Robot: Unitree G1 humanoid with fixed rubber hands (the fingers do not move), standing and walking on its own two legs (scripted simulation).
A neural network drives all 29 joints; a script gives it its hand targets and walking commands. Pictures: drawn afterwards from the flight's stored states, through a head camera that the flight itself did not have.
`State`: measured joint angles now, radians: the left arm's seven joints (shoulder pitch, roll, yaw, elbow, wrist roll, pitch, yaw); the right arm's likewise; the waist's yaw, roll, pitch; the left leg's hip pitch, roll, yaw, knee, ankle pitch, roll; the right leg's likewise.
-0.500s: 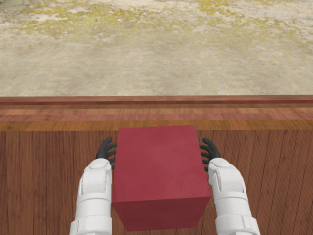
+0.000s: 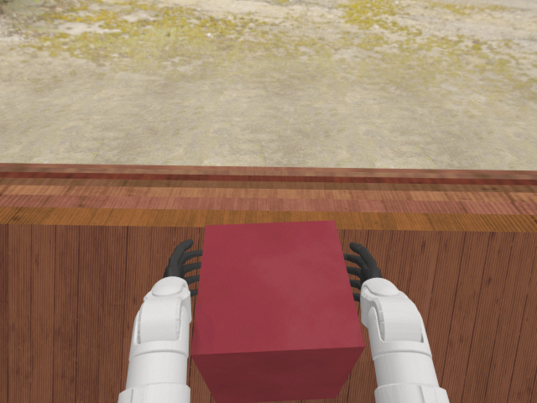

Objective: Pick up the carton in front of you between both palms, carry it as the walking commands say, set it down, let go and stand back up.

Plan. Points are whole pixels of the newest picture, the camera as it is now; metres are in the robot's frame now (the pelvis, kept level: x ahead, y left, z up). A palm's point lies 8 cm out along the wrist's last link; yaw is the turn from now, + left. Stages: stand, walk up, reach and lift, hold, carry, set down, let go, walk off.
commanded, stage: carry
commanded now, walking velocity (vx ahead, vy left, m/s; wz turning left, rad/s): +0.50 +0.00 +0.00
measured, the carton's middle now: (273, 315) +0.28 +0.00 -0.03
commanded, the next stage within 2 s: none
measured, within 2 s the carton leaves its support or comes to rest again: neither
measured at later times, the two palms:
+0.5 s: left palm (183, 214) +0.43 +0.16 +0.08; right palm (347, 211) +0.43 -0.15 +0.07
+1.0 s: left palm (178, 139) +0.74 +0.22 +0.05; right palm (296, 138) +0.73 -0.08 +0.06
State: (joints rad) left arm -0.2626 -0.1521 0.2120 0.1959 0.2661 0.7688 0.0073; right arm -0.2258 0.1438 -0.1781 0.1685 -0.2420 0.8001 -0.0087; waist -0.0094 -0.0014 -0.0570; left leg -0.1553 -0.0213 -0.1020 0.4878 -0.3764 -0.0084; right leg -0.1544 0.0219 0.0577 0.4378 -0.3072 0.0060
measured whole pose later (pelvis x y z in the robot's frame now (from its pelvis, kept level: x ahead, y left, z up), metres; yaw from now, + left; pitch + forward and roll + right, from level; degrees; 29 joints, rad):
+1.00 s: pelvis +0.51 +0.07 -0.01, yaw +1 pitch +4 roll +0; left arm 0.09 -0.14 0.06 -0.48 0.03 1.11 0.14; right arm 0.11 0.14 -0.02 -0.47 -0.01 1.11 -0.16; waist -0.03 -0.03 -0.10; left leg -0.40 0.05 0.26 0.52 -0.20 0.08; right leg -0.37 -0.09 -0.06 1.21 -0.40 -0.01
